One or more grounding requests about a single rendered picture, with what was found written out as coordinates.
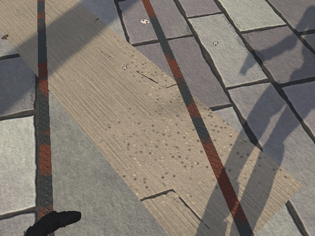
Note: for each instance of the left robot hand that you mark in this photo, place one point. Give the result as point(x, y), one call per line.
point(53, 221)

